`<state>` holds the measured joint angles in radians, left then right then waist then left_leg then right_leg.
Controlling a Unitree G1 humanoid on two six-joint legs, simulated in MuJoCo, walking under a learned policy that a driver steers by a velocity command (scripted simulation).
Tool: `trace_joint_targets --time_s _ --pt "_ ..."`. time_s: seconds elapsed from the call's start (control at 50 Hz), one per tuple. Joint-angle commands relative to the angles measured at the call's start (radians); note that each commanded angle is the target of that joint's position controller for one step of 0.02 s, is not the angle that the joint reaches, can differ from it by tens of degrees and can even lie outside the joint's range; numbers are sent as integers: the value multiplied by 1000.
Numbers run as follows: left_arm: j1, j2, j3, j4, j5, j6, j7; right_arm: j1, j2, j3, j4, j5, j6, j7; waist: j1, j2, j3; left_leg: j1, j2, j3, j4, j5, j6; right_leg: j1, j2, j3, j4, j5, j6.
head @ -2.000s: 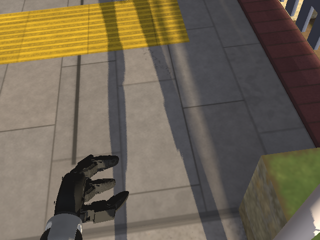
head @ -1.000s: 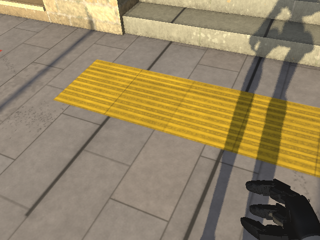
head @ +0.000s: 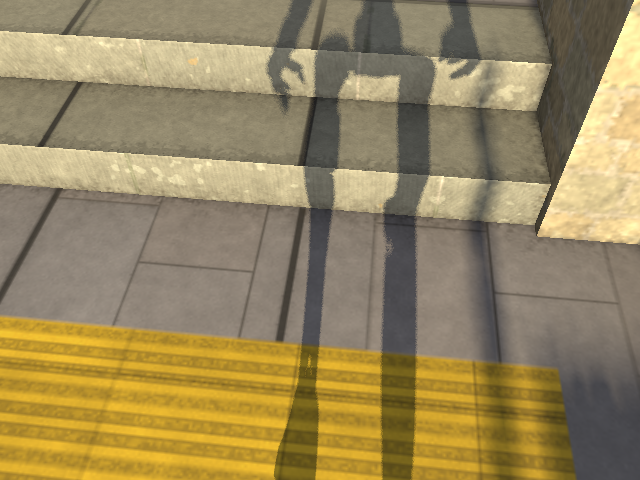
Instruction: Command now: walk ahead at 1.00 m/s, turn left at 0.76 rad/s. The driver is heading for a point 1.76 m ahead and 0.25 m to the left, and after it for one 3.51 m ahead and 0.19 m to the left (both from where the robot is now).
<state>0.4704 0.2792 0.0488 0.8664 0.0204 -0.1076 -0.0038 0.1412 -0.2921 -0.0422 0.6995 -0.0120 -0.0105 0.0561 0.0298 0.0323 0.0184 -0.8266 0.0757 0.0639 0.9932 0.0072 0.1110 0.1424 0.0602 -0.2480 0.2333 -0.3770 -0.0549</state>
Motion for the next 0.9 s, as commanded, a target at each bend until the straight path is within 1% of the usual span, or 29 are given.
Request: trace_joint_targets --time_s 0.02,0.04,0.08,0.1,0.12,0.14,0.16,0.18,0.2,0.22,0.26,0.3,0.34,0.36,0.4,0.46,0.5,0.52,0.54,0.56,0.58,0.6,0.62,0.66,0.72,0.82,0.86,0.88,0.9 --pt "-122 94 3 -79 -4 -30 18 -23 -10 13 -57 1 -9 23 -78 -74 102 251 -61 114 -180 105 49 -205 -212 -52 -88 1063 46" --pt "-105 129 10 -80 -3 -23 31 -13 -24 12 -56 3 -11 23 -91 -97 74 298 -98 143 -210 87 63 -145 -232 -53 -19 1253 53" --pt "-150 203 32 -101 8 8 54 179 -92 -14 -7 7 -5 11 -205 -154 -46 515 -167 153 -214 -17 84 -96 -268 -33 231 1517 55" --pt "-214 228 43 -127 15 30 59 391 -142 -38 54 -1 -5 -1 -305 -139 -123 718 -192 114 -236 -68 108 -155 -277 -10 507 1537 46" --pt "-256 221 46 -139 7 45 50 557 -179 -66 105 -1 -8 -24 -375 -45 -176 925 -171 10 -373 -25 156 -282 -215 -8 918 1193 50" --pt "-312 82 15 -154 16 39 22 451 -195 -81 106 35 0 -52 -275 207 -31 962 -105 -137 -389 205 162 -604 21 30 1318 -14 70" --pt "-103 25 -11 -262 -5 29 22 370 -316 -95 48 -12 -2 -51 -77 272 -231 1214 126 -613 -411 589 384 -896 50 219 1585 -196 113" --pt "-123 66 -26 -276 3 9 26 320 -306 -109 -10 -8 -2 -57 -116 97 -358 1237 200 -841 -594 288 432 -962 14 344 1555 -129 92" --pt "-175 95 -27 -270 5 -4 27 280 -233 -92 -8 -4 -3 -70 -77 -59 -169 1033 182 -796 -670 203 377 -965 -35 353 1423 -70 84" --pt "-311 112 -4 -340 -41 -33 29 184 -120 -59 -64 40 -51 -43 -44 -163 -114 880 126 -797 -724 -12 329 -910 -25 419 1341 -65 78" --pt "-303 126 7 -336 -24 -20 33 87 -137 -58 -82 42 -81 -39 38 -159 -19 640 73 -650 -731 192 284 -821 -77 426 1191 -33 105" --pt "-364 110 8 -366 4 -7 39 65 -139 -59 -81 53 -77 -57 49 -177 21 466 -43 -471 -708 372 216 -722 -84 371 902 -4 129" --pt "-472 25 -15 -403 13 2 39 96 -153 -71 -59 58 -39 -93 2 -124 -20 429 -168 -354 -618 525 122 -646 -2 290 629 125 148" --pt "-480 5 -20 -405 -1 8 39 121 -162 -79 -49 61 -12 -111 -20 -75 -87 429 -204 -334 -577 518 61 -566 47 271 516 230 153" --pt "-475 17 -10 -393 -34 15 32 171 -156 -83 -29 63 26 -137 -49 0 -167 462 -214 -326 -512 392 -26 -470 95 242 366 416 163" --pt "-440 46 7 -362 -18 6 17 188 -60 -60 -32 34 27 -142 -59 93 -171 558 -181 -344 -381 272 -57 -395 58 263 255 612 138" --pt "-200 56 15 -275 13 -14 12 90 -3 -34 -65 1 11 -125 71 46 -265 580 -202 -268 -34 106 -108 -163 -62 342 144 838 34" --pt "-171 80 6 -256 37 -16 6 210 61 -14 -68 -30 6 -110 0 -236 -321 321 -294 -237 330 -747 -157 75 -312 690 243 1371 -156" --pt "-238 80 4 -257 46 -18 -2 437 6 -16 -29 5 0 -76 -121 -299 -431 244 -225 -344 435 -685 -153 111 -484 1066 202 1072 -336" --pt "-341 82 24 -313 11 -4 3 306 -108 -37 -21 14 10 -67 -63 -201 -315 161 -164 -261 496 -590 -179 15 -412 1050 157 731 -342" --pt "-373 83 25 -338 -8 21 11 113 -147 -46 -74 4 18 -73 -13 -74 -236 114 -162 -229 510 -509 -184 -87 -333 966 129 470 -281" --pt "-369 108 24 -348 -19 43 17 16 -132 -43 -108 -15 26 -81 -6 31 -196 131 -170 -217 490 -461 -185 -205 -277 926 87 308 -235" --pt "-371 145 33 -345 -25 57 20 -12 -101 -35 -136 -23 31 -82 -31 41 -141 169 -171 -223 417 -429 -179 -318 -224 893 59 214 -203" --pt "-363 131 37 -336 -33 73 19 4 -39 -16 -138 -11 31 -86 -61 -38 -92 254 -159 -196 155 -430 -163 -421 -124 786 33 183 -138" --pt "-303 136 53 -314 -36 105 28 -31 -7 -7 -127 5 20 -99 -43 -145 -156 410 -198 -155 -124 -471 -166 -423 -76 740 42 283 -129" --pt "-259 158 86 -319 -48 145 47 -57 -52 -26 -104 27 7 -85 -28 -228 -154 533 -201 -208 -419 -319 -141 -408 -87 854 31 53 -85" --pt "-256 143 87 -323 -58 153 51 -4 -78 -42 -76 26 1 -82 -58 -202 -152 715 -135 -213 -606 -210 -96 -510 -32 831 82 -93 -26" --pt "-252 109 79 -338 -61 155 51 23 -129 -54 -71 -4 3 -82 -57 -54 -186 840 30 -364 -648 -246 2 -661 42 728 242 -240 22" --pt "-236 97 77 -350 -75 147 48 -32 -157 -56 -89 -47 6 -81 -31 212 -166 803 253 -560 -705 -121 118 -789 150 485 576 -249 58"
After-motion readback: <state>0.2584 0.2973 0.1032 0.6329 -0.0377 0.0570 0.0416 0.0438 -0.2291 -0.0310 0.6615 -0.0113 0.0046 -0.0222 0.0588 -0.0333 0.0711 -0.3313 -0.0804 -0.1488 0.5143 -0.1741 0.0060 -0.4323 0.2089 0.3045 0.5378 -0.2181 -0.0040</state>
